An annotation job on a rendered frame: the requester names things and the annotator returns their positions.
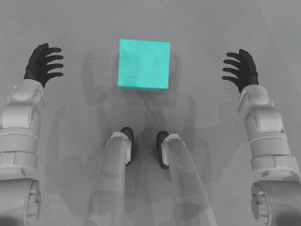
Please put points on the robot shin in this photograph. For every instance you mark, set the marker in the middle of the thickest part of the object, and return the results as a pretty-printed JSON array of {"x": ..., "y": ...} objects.
[
  {"x": 172, "y": 136},
  {"x": 117, "y": 134}
]

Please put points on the left robot upper arm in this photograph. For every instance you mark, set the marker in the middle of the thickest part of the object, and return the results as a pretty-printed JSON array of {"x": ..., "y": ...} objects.
[{"x": 20, "y": 201}]

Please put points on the right robot upper arm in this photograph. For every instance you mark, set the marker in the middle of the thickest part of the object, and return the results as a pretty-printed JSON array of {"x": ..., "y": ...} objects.
[{"x": 276, "y": 202}]

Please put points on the left robot forearm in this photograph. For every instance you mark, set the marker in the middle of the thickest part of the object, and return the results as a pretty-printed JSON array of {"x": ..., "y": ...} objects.
[{"x": 20, "y": 129}]

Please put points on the right robot hand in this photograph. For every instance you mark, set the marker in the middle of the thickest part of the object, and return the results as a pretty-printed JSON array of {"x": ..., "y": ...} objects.
[{"x": 246, "y": 73}]

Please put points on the left robot hand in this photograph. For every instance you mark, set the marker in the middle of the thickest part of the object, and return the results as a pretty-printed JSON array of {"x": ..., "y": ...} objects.
[{"x": 37, "y": 69}]

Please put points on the left robot shin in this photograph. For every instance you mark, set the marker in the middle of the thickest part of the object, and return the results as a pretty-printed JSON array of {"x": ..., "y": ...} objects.
[{"x": 117, "y": 134}]

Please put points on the right robot forearm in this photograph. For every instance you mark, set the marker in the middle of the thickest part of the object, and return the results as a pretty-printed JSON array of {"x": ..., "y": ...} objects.
[{"x": 271, "y": 155}]

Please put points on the right robot shin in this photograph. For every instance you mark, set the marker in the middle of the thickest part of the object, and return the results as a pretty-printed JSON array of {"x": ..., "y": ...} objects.
[{"x": 172, "y": 136}]

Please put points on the carton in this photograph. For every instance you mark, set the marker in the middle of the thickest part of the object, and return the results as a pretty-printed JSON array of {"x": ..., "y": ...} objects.
[{"x": 143, "y": 64}]

